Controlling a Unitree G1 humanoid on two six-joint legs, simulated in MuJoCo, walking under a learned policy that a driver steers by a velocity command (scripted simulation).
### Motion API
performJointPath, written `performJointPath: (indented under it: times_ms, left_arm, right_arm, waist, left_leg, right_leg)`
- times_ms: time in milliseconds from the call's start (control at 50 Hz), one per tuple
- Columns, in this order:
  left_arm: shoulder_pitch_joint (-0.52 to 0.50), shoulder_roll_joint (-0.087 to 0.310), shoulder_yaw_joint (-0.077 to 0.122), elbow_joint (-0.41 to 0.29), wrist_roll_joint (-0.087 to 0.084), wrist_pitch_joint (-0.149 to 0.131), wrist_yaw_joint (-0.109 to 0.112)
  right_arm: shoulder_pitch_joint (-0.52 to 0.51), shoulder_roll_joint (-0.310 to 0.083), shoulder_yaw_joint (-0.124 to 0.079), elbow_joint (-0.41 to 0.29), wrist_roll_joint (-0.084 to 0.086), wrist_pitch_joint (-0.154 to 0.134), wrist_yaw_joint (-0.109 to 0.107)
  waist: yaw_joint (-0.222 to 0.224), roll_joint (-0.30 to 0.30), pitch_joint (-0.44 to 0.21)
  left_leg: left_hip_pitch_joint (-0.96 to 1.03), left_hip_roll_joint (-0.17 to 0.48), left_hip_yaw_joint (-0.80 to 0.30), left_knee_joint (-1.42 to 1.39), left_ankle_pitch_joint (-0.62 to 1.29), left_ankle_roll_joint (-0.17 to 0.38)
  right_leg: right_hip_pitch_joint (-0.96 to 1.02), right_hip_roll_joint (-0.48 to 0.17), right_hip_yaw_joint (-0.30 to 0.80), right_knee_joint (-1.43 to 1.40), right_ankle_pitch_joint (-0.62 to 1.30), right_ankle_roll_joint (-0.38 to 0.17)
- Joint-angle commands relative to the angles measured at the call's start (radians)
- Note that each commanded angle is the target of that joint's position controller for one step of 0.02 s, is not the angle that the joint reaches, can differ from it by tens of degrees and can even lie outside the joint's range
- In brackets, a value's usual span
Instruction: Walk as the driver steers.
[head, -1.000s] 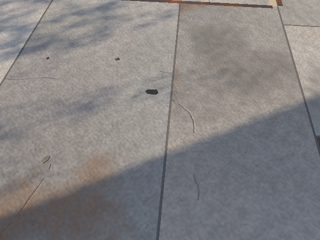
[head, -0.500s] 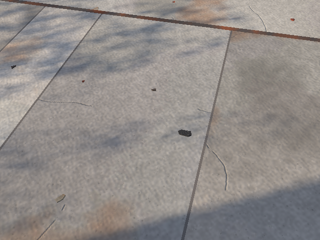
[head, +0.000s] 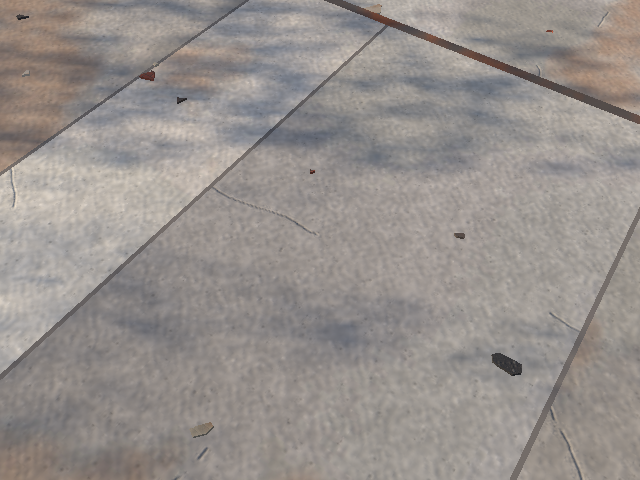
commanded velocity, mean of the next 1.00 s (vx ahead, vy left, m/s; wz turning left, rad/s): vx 0.49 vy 0.00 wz -0.34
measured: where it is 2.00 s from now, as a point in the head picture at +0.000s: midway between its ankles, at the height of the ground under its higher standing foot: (398, 384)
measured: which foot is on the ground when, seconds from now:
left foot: down 0.00-0.48, up 0.50-0.92, down 0.94-1.00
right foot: up 0.00-0.44, down 0.46-0.96, up 0.98-1.00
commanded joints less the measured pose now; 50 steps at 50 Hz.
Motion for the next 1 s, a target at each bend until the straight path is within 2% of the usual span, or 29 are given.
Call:
performJointPath:
  times_ms: [20, 60, 120, 180, 240, 320, 360, 420, 440, 460, 480, 500, 520, 540, 560, 580, 600, 660, 700, 760, 800, 840, 880, 900, 920, 940, 960, 980, 1000]
  left_arm:
    - [0.008, 0.115, 0.027, -0.06, 0.008, -0.006, 0.002]
    - [0.046, 0.082, 0.025, -0.042, 0.009, 0.024, 0.002]
    - [-0.016, 0.063, 0.023, -0.057, 0.01, 0.042, 0.009]
    - [-0.072, 0.055, 0.024, -0.073, 0.008, 0.034, 0.003]
    - [-0.145, 0.033, 0.014, -0.096, 0.011, 0.028, -0.014]
    - [-0.237, 0.009, 0.0, -0.151, 0.014, 0.025, -0.04]
    - [-0.266, 0.01, -0.002, -0.184, 0.013, 0.024, -0.057]
    - [-0.193, 0.05, 0.018, -0.204, 0.012, 0.031, -0.069]
    - [-0.091, 0.087, 0.037, -0.188, 0.01, 0.035, -0.068]
    - [0.065, 0.143, 0.067, -0.157, 0.01, 0.036, -0.056]
    - [0.193, 0.237, 0.093, -0.138, 0.014, 0.047, -0.03]
    - [0.146, 0.271, 0.093, -0.164, 0.011, 0.038, -0.031]
    - [0.17, 0.192, 0.071, -0.165, 0.016, 0.037, -0.032]
    - [0.132, 0.145, 0.06, -0.171, 0.018, 0.033, -0.03]
    - [0.064, 0.127, 0.052, -0.182, 0.015, 0.03, -0.033]
    - [0.006, 0.092, 0.042, -0.199, 0.016, 0.028, -0.03]
    - [-0.022, 0.086, 0.037, -0.217, 0.026, 0.029, -0.026]
    - [-0.023, 0.119, 0.046, -0.226, 0.023, 0.026, -0.012]
    - [-0.002, 0.143, 0.053, -0.222, 0.019, 0.029, 0.001]
    - [0.036, 0.141, 0.052, -0.21, 0.011, 0.041, 0.011]
    - [0.078, 0.136, 0.049, -0.193, 0.011, 0.044, 0.011]
    - [0.108, 0.127, 0.045, -0.176, 0.01, 0.046, 0.01]
    - [0.112, 0.13, 0.046, -0.17, 0.015, 0.048, 0.011]
    - [0.095, 0.133, 0.046, -0.17, 0.02, 0.052, 0.012]
    - [0.072, 0.125, 0.044, -0.174, 0.023, 0.056, 0.014]
    - [0.059, 0.101, 0.034, -0.185, 0.029, 0.056, 0.016]
    - [0.082, 0.064, 0.017, -0.211, 0.05, 0.052, 0.022]
    - [0.259, 0.028, 0.004, -0.182, 0.036, 0.043, 0.018]
    - [0.25, 0.107, 0.013, -0.169, 0.035, 0.042, 0.013]
  right_arm:
    - [0.058, -0.082, -0.023, -0.035, -0.015, -0.03, -0.005]
    - [0.06, -0.094, -0.027, -0.013, -0.018, -0.05, -0.006]
    - [0.096, -0.106, -0.033, 0.026, -0.026, -0.064, -0.019]
    - [0.113, -0.105, -0.029, 0.049, -0.027, -0.063, -0.033]
    - [0.12, -0.115, -0.029, 0.068, -0.023, -0.063, -0.043]
    - [0.177, -0.125, -0.034, 0.113, -0.014, -0.044, -0.053]
    - [0.183, -0.137, -0.037, 0.122, -0.009, -0.025, -0.059]
    - [0.145, -0.181, -0.046, 0.108, -0.004, -0.003, -0.076]
    - [0.132, -0.195, -0.048, 0.104, -0.005, 0.004, -0.081]
    - [0.109, -0.199, -0.045, 0.097, 0.002, 0.005, -0.085]
    - [0.134, -0.148, -0.025, 0.075, -0.019, -0.012, -0.082]
    - [0.221, -0.028, 0.014, 0.038, -0.026, -0.047, -0.057]
    - [0.116, -0.12, -0.003, 0.026, 0.004, -0.088, -0.036]
    - [0.039, -0.138, -0.006, -0.006, 0.033, -0.104, -0.028]
    - [0.019, -0.122, -0.003, -0.01, 0.02, -0.109, -0.033]
    - [0.017, -0.136, -0.013, -0.004, -0.007, -0.101, -0.041]
    - [0.038, -0.135, -0.017, -0.004, -0.015, -0.087, -0.041]
    - [0.055, -0.104, -0.013, -0.015, -0.027, -0.055, -0.048]
    - [-0.019, -0.084, -0.004, -0.041, -0.03, -0.049, -0.053]
    - [-0.121, -0.057, 0.008, -0.06, -0.023, -0.055, -0.045]
    - [-0.167, -0.063, 0.009, -0.069, -0.013, -0.063, -0.034]
    - [-0.193, -0.082, 0.005, -0.081, -0.009, -0.074, -0.023]
    - [-0.187, -0.108, -0.005, -0.088, -0.009, -0.084, -0.015]
    - [-0.157, -0.118, -0.01, -0.082, -0.013, -0.087, -0.015]
    - [-0.09, -0.13, -0.018, -0.063, -0.023, -0.092, -0.017]
    - [0.001, -0.16, -0.029, -0.043, -0.04, -0.099, -0.019]
    - [0.129, -0.217, -0.038, -0.031, -0.059, -0.102, -0.018]
    - [0.195, -0.253, -0.05, 0.013, -0.05, -0.085, -0.009]
    - [0.203, -0.188, -0.035, 0.006, -0.003, -0.072, -0.003]
  waist:
    - [-0.02, 0.059, -0.133]
    - [0.003, 0.057, -0.119]
    - [-0.014, 0.046, -0.059]
    - [-0.037, 0.058, -0.032]
    - [-0.067, 0.061, -0.001]
    - [-0.108, 0.049, 0.042]
    - [-0.106, 0.053, 0.043]
    - [-0.039, 0.115, -0.044]
    - [0.02, 0.127, -0.104]
    - [0.11, 0.098, -0.183]
    - [0.14, -0.061, -0.287]
    - [0.027, -0.263, -0.404]
    - [0.104, -0.128, -0.425]
    - [0.094, -0.072, -0.288]
    - [0.038, 0.039, -0.175]
    - [0.004, 0.048, -0.135]
    - [-0.026, 0.021, -0.112]
    - [-0.05, -0.008, -0.087]
    - [-0.03, -0.024, -0.066]
    - [0.02, -0.064, -0.071]
    - [0.052, -0.081, -0.077]
    - [0.064, -0.086, -0.069]
    - [0.051, -0.101, -0.064]
    - [0.03, -0.117, -0.058]
    - [-0.008, -0.12, -0.084]
    - [-0.049, -0.103, -0.158]
    - [-0.077, 0.024, -0.312]
    - [-0.031, 0.331, -0.432]
    - [-0.053, 0.241, -0.423]
  left_leg:
    - [0.309, 0.282, -0.326, -0.326, 0.233, 0.172]
    - [0.251, 0.271, -0.251, -0.379, 0.304, 0.171]
    - [0.259, 0.259, -0.143, -0.422, 0.362, 0.148]
    - [0.301, 0.241, -0.055, -0.44, 0.341, 0.106]
    - [0.339, 0.245, 0.005, -0.464, 0.32, 0.074]
    - [0.494, 0.295, 0.049, -0.424, 0.41, 0.069]
    - [0.558, 0.319, 0.066, -0.369, 0.519, 0.064]
    - [0.573, 0.319, 0.112, -0.178, 0.991, 0.031]
    - [0.546, 0.309, 0.122, -0.032, 1.087, 0.017]
    - [0.436, 0.268, 0.142, 0.188, 1.008, -0.015]
    - [0.171, 0.2, 0.142, 0.518, 0.543, -0.055]
    - [-0.245, -0.036, -0.019, 0.868, -0.355, -0.112]
    - [-0.352, 0.024, -0.196, 0.903, -0.334, -0.076]
    - [-0.388, 0.068, -0.18, 0.845, -0.256, -0.053]
    - [-0.358, 0.112, -0.163, 0.736, -0.196, -0.052]
    - [-0.299, 0.143, -0.154, 0.647, -0.161, -0.063]
    - [-0.24, 0.157, -0.154, 0.615, -0.14, -0.075]
    - [-0.202, 0.158, -0.12, 0.48, -0.083, -0.129]
    - [-0.198, 0.141, -0.101, 0.333, 0.031, -0.156]
    - [-0.128, 0.092, -0.088, 0.09, 0.235, -0.16]
    - [-0.094, 0.076, -0.085, 0.014, 0.31, -0.154]
    - [-0.108, 0.076, -0.1, -0.037, 0.286, -0.129]
    - [-0.102, 0.074, -0.104, -0.073, 0.209, -0.095]
    - [-0.086, 0.067, -0.091, -0.094, 0.178, -0.073]
    - [-0.006, 0.046, -0.062, -0.14, 0.201, -0.045]
    - [0.147, 0.079, -0.081, -0.136, 0.345, -0.005]
    - [0.427, 0.236, -0.261, -0.062, 0.688, 0.081]
    - [0.713, 0.447, -0.626, -0.1, 0.783, 0.286]
    - [0.699, 0.439, -0.726, -0.164, 0.582, 0.278]
  right_leg:
    - [-0.271, -0.093, 0.08, -0.007, 0.119, -0.02]
    - [-0.236, -0.092, 0.076, -0.043, 0.175, -0.008]
    - [-0.329, -0.076, 0.104, -0.148, 0.301, 0.01]
    - [-0.365, -0.033, 0.128, -0.317, 0.466, 0.008]
    - [-0.354, -0.01, 0.081, -0.472, 0.572, -0.004]
    - [-0.424, 0.002, 0.034, -0.58, 0.516, -0.03]
    - [-0.436, 0.017, -0.006, -0.604, 0.426, -0.049]
    - [-0.249, 0.106, -0.104, -0.601, 0.271, -0.105]
    - [-0.109, 0.143, -0.118, -0.607, 0.243, -0.131]
    - [0.137, 0.167, -0.092, -0.691, 0.315, -0.173]
    - [0.445, -0.019, 0.195, -0.702, 0.36, -0.245]
    - [0.757, -0.251, 0.786, -0.835, 0.239, -0.456]
    - [0.77, -0.233, 0.781, -0.907, 0.182, -0.412]
    - [0.652, -0.199, 0.621, -0.913, 0.214, -0.364]
    - [0.477, -0.153, 0.507, -0.929, 0.317, -0.329]
    - [0.363, -0.119, 0.431, -0.945, 0.404, -0.311]
    - [0.277, -0.094, 0.398, -0.971, 0.45, -0.31]
    - [0.148, -0.058, 0.32, -1.005, 0.561, -0.314]
    - [0.098, -0.022, 0.267, -1.006, 0.56, -0.289]
    - [0.086, 0.027, 0.224, -0.973, 0.465, -0.232]
    - [0.117, 0.003, 0.25, -0.96, 0.404, -0.22]
    - [0.189, -0.035, 0.296, -0.917, 0.377, -0.215]
    - [0.257, -0.073, 0.35, -0.872, 0.388, -0.202]
    - [0.289, -0.079, 0.35, -0.834, 0.476, -0.186]
    - [0.31, -0.051, 0.322, -0.755, 0.635, -0.16]
    - [0.293, 0.006, 0.271, -0.612, 0.748, -0.12]
    - [0.145, 0.084, 0.206, -0.343, 0.54, -0.069]
    - [-0.163, 0.211, 0.125, 0.0, -0.143, 0.019]
    - [-0.252, 0.166, 0.175, 0.09, -0.224, 0.03]
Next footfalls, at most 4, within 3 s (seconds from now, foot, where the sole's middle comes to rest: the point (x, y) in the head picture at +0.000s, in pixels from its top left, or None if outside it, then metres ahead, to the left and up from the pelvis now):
0.46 right None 0.41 -0.16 -0.76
0.94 left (366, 349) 0.74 -0.07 -0.76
1.42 right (462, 370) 0.69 -0.28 -0.76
1.84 left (340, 366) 0.69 -0.01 -0.76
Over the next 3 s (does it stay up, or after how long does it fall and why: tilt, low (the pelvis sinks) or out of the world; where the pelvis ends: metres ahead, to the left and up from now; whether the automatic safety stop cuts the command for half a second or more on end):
stays up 0.83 0.08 0.02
